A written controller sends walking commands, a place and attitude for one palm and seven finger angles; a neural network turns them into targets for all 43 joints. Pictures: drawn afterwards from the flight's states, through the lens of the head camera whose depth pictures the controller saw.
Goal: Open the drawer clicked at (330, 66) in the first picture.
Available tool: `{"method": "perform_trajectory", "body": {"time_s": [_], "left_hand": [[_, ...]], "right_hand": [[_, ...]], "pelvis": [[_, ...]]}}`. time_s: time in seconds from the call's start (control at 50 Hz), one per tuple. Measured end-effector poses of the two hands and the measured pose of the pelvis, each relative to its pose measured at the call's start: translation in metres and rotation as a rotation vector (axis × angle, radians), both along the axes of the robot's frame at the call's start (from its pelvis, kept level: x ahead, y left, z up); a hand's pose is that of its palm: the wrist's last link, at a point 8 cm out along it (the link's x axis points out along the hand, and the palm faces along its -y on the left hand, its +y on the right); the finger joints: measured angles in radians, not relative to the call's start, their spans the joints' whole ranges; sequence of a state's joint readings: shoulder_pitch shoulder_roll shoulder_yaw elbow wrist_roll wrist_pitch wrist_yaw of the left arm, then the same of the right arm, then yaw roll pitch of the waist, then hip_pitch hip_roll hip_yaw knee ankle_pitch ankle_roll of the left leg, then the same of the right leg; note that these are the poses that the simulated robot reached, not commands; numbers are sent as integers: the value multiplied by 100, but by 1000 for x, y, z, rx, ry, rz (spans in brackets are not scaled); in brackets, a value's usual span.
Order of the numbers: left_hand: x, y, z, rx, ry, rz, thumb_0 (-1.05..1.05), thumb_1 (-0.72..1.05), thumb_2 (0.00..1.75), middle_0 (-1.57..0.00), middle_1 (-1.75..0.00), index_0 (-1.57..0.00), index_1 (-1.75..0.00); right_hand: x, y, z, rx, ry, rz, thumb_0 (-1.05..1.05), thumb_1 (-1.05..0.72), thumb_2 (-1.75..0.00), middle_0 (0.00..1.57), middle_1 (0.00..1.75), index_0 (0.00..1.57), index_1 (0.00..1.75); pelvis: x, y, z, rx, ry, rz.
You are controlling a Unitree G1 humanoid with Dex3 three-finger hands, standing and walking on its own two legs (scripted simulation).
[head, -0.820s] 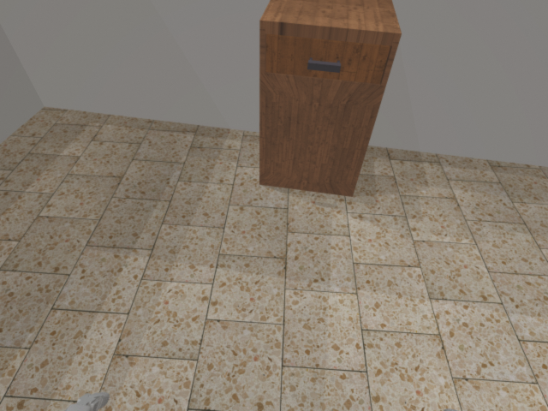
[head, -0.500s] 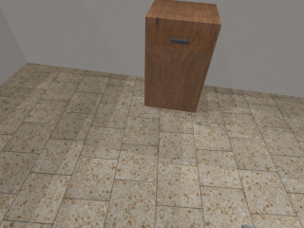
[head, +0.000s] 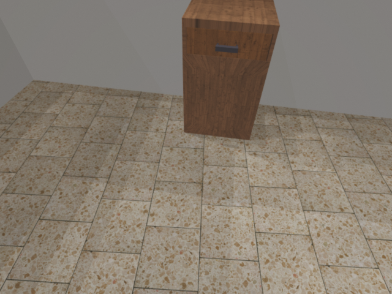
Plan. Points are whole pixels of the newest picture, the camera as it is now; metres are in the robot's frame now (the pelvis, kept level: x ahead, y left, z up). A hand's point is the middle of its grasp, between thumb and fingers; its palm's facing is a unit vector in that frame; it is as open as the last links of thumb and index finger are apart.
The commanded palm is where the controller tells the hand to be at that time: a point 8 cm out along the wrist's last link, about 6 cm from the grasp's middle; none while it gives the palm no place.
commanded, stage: stand and wait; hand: left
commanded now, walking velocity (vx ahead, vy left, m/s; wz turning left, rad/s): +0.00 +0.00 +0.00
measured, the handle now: (226, 47) +1.31 -0.09 -0.08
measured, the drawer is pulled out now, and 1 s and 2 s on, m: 0.00 0.00 0.00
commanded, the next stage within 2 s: look at it before walking up in 0.04 s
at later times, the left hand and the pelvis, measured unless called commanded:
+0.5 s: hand out of the picture +0.07 +0.24 -0.16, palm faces -0.03 -0.94 -0.33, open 7.4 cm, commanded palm none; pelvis +0.01 -0.01 +0.00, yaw +0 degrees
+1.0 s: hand out of the picture +0.08 +0.20 -0.18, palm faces -0.11 -0.96 -0.25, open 7.4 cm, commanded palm none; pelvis +0.05 -0.02 -0.01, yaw -8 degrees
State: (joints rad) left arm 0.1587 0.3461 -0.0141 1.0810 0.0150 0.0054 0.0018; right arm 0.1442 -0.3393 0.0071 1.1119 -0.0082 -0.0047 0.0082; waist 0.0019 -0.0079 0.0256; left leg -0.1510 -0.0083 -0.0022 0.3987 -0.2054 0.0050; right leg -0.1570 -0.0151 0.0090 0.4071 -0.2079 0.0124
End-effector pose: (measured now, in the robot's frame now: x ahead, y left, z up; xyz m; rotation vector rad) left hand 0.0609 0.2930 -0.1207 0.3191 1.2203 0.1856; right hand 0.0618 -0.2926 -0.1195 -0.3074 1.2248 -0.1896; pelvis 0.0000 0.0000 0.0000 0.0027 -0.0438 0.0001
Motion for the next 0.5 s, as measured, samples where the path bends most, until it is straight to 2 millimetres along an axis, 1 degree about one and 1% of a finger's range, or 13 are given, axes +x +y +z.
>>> {"method": "perform_trajectory", "body": {"time_s": [0.2, 0.5], "left_hand": [[5, -6, 1, -6, -13, -7, 0, 90, 89, -21, -30, -20, -30], [8, -9, 0, -8, 1, -3, 0, 90, 89, -21, -30, -20, -30]], "right_hand": [[2, -2, 0, 4, -6, 2, 0, -91, -90, 20, 30, 21, 30], [15, -6, 3, -2, -15, 7, 0, -91, -90, 20, 30, 21, 30]], "pelvis": [[-1, -4, 0, 0, 5, -1], [6, -6, 1, -1, 11, -3]]}}
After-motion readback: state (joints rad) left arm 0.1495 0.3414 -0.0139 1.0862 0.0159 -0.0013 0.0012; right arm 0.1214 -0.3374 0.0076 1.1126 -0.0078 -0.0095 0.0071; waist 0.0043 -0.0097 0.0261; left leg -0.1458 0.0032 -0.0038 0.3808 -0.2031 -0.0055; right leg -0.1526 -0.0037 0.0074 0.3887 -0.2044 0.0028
